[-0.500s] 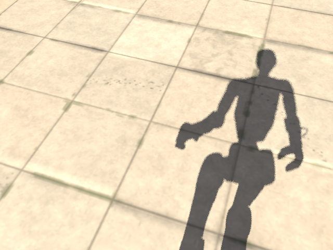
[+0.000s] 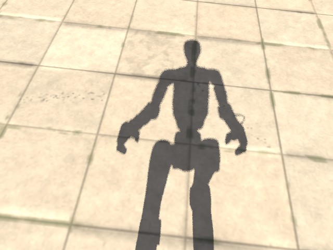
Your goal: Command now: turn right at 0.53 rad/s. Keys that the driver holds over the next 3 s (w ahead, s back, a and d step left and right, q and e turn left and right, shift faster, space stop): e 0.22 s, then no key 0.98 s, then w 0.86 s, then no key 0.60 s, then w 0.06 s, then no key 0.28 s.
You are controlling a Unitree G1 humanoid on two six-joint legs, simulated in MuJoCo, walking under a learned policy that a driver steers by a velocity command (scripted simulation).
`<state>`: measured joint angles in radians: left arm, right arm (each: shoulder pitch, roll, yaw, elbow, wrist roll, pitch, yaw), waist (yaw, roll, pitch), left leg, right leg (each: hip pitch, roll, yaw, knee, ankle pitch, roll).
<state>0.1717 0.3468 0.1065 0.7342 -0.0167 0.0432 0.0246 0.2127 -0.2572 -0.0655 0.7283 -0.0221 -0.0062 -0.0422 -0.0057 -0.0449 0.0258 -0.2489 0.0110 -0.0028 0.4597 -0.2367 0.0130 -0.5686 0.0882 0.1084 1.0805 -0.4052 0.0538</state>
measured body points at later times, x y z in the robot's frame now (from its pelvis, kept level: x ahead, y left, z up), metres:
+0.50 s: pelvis +0.00 -0.05 +0.00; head +0.03 -0.08 +0.45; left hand +0.23 +0.16 -0.08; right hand +0.05 -0.36 -0.12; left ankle +0.02 +0.10 -0.68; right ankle -0.02 -0.14 -0.74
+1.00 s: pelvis +0.01 -0.03 -0.01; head +0.02 -0.03 +0.44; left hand +0.18 +0.19 -0.13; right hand +0.06 -0.31 -0.13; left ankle +0.04 +0.09 -0.74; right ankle -0.02 -0.14 -0.74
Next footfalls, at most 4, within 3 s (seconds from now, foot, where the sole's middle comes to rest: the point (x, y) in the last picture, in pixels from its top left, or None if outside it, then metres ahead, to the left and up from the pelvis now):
0.28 right None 0.02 -0.15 -0.78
0.66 left None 0.08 0.08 -0.78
1.90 right None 0.41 -0.23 -0.78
2.36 left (174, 207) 0.66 -0.05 -0.78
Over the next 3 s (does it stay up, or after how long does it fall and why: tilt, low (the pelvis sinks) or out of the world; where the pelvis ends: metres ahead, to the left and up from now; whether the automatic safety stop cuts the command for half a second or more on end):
stays up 0.57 -0.15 -0.01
